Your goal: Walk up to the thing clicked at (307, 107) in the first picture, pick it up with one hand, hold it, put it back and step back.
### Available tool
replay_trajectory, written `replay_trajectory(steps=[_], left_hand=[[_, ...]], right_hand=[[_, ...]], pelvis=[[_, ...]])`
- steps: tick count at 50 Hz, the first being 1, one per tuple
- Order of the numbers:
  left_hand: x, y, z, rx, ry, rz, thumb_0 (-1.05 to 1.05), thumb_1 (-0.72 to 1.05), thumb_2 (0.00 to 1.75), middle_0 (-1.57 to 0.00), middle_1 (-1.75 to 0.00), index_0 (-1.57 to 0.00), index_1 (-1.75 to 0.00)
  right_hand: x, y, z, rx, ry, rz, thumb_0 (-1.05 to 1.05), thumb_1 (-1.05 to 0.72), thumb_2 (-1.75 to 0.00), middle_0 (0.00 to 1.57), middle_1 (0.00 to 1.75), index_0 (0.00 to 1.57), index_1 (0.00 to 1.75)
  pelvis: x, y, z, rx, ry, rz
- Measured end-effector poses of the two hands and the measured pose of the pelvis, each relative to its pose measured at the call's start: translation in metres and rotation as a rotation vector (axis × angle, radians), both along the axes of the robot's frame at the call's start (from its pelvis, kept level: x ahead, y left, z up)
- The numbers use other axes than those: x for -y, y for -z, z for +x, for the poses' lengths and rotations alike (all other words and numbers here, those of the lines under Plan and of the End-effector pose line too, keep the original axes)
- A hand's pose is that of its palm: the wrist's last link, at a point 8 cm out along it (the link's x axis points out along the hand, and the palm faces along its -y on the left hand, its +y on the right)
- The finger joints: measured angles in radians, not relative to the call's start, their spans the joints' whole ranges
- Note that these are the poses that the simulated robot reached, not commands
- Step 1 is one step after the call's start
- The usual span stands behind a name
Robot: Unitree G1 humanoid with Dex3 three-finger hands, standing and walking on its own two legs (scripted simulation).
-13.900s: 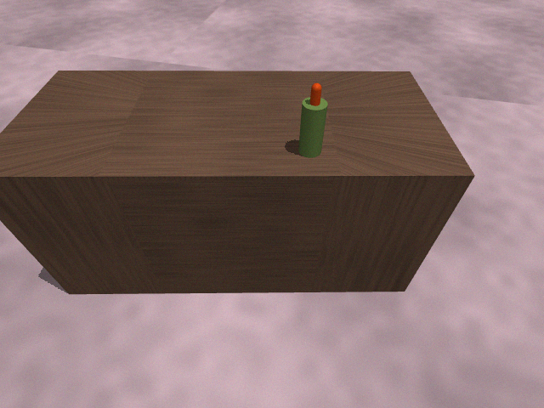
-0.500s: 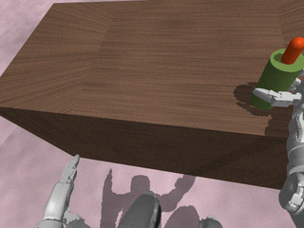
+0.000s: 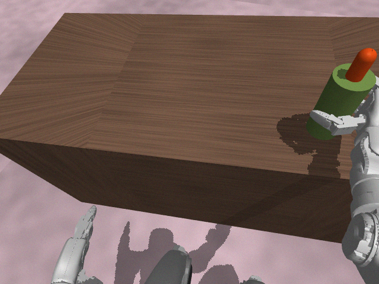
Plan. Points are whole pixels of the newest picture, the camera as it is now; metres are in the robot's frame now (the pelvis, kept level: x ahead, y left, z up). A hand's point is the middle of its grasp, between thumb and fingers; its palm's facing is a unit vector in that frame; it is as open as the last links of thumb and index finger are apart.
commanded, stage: settle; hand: right
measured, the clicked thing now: (341, 96) +0.50 -0.18 +0.10
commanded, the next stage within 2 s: lift in 0.52 s
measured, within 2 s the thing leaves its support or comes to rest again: neither
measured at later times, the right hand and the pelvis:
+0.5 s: hand (341, 90) +0.51 -0.18 +0.11, palm faces +0.12 +0.99 +0.01, open 9.9 cm; pelvis +0.01 +0.00 +0.02, yaw +0 degrees
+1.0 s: hand (350, 82) +0.49 -0.18 +0.15, palm faces +0.13 +0.99 +0.00, open 10.0 cm; pelvis +0.02 +0.00 +0.03, yaw +0 degrees
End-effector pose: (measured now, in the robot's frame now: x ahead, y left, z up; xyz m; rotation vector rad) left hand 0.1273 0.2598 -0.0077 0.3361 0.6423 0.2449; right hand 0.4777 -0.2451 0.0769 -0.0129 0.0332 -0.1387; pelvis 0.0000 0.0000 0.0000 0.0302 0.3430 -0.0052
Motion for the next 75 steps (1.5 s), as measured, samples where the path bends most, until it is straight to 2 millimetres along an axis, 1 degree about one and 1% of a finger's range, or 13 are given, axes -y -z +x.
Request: replay_trajectory(steps=[5, 11, 15, 20, 25, 30, 41, 46, 52, 61, 68, 71, 75], left_hand=[[-0.003, -0.007, 0.009, 0.028, -0.002, 0.006, -0.01, -0.53, 0.06, -0.06, -0.05, -0.06, -0.06], [0.002, -0.009, 0.016, 0.042, 0.018, -0.008, -0.01, -0.53, 0.06, -0.06, -0.05, -0.06, -0.06], [0.004, -0.005, 0.012, 0.018, 0.015, -0.025, -0.01, -0.53, 0.06, -0.06, -0.05, -0.06, -0.06], [-0.002, -0.004, 0.009, 0.001, 0.0, -0.021, -0.01, -0.53, 0.06, -0.06, -0.05, -0.06, -0.06], [-0.005, -0.007, 0.014, 0.016, -0.003, -0.016, -0.01, -0.54, 0.06, -0.05, -0.05, -0.05, -0.06], [0.001, -0.009, 0.017, 0.03, 0.011, -0.038, -0.01, -0.54, 0.06, -0.05, -0.05, -0.05, -0.06], [-0.002, -0.005, 0.008, -0.001, -0.02, -0.051, -0.01, -0.53, 0.05, -0.05, -0.05, -0.06, -0.05], [0.002, -0.006, 0.014, -0.002, -0.018, -0.065, -0.01, -0.53, 0.05, -0.05, -0.05, -0.06, -0.05], [0.007, -0.007, 0.022, 0.007, -0.025, -0.09, -0.01, -0.53, 0.05, -0.05, -0.05, -0.06, -0.05], [0.011, -0.008, 0.035, 0.007, -0.02, -0.124, -0.01, -0.53, 0.05, -0.04, -0.04, -0.05, -0.05], [0.018, -0.015, 0.048, 0.043, 0.003, -0.158, -0.01, -0.53, 0.05, -0.04, -0.04, -0.05, -0.05], [0.015, -0.019, 0.049, 0.059, 0.002, -0.161, -0.01, -0.53, 0.05, -0.04, -0.04, -0.05, -0.05], [0.005, -0.017, 0.044, 0.044, -0.021, -0.15, -0.01, -0.52, 0.05, -0.04, -0.04, -0.05, -0.05]], right_hand=[[-0.006, -0.012, 0.004, -0.005, -0.007, 0.026, -0.05, 0.42, -0.88, 0.82, 1.05, 0.84, 1.08], [-0.006, -0.016, 0.006, -0.01, -0.011, 0.019, -0.05, 0.41, -0.88, 0.81, 1.05, 0.84, 1.08], [-0.005, -0.016, 0.005, -0.009, -0.011, 0.009, -0.05, 0.41, -0.88, 0.81, 1.06, 0.83, 1.09], [-0.005, -0.022, 0.005, -0.008, -0.004, 0.018, -0.05, 0.42, -0.9, 0.8, 1.08, 0.82, 1.11], [-0.01, -0.031, 0.007, -0.001, -0.015, 0.025, -0.04, 0.42, -0.91, 0.79, 1.09, 0.82, 1.12], [-0.014, -0.036, 0.005, -0.008, -0.026, 0.019, -0.04, 0.43, -0.92, 0.79, 1.11, 0.81, 1.14], [-0.015, -0.045, -0.001, 0.012, -0.012, 0.014, -0.04, 0.46, -0.97, 0.78, 1.14, 0.8, 1.17], [-0.018, -0.056, -0.007, 0.021, -0.021, 0.016, -0.04, 0.47, -0.98, 0.78, 1.15, 0.8, 1.18], [-0.013, -0.074, -0.016, 0.036, -0.01, 0.005, -0.04, 0.47, -0.99, 0.78, 1.15, 0.81, 1.18], [-0.011, -0.104, -0.042, 0.08, -0.009, 0.002, -0.04, 0.48, -1.0, 0.79, 1.14, 0.81, 1.17], [-0.016, -0.119, -0.06, 0.078, -0.019, -0.009, -0.04, 0.48, -1.0, 0.79, 1.14, 0.81, 1.17], [-0.017, -0.124, -0.069, 0.078, -0.02, -0.003, -0.04, 0.48, -1.0, 0.79, 1.14, 0.81, 1.17], [-0.017, -0.131, -0.079, 0.085, -0.014, -0.002, -0.04, 0.48, -1.0, 0.79, 1.13, 0.82, 1.16]], pelvis=[[0.0, -0.005, 0.003, 0.014, -0.001, -0.001], [-0.001, -0.008, 0.005, 0.019, -0.002, -0.005], [-0.001, -0.01, 0.006, 0.02, -0.001, -0.007], [-0.001, -0.013, 0.008, 0.027, -0.001, -0.009], [-0.002, -0.015, 0.009, 0.036, -0.003, -0.011], [-0.003, -0.018, 0.008, 0.045, -0.004, -0.013], [-0.002, -0.023, 0.01, 0.061, -0.009, -0.016], [-0.001, -0.028, 0.015, 0.079, -0.007, -0.014], [0.002, -0.034, 0.021, 0.109, -0.005, -0.014], [0.005, -0.045, 0.03, 0.168, 0.001, -0.018], [0.002, -0.051, 0.032, 0.211, 0.004, -0.023], [0.001, -0.053, 0.033, 0.229, 0.005, -0.025], [0.0, -0.055, 0.033, 0.247, 0.006, -0.027]])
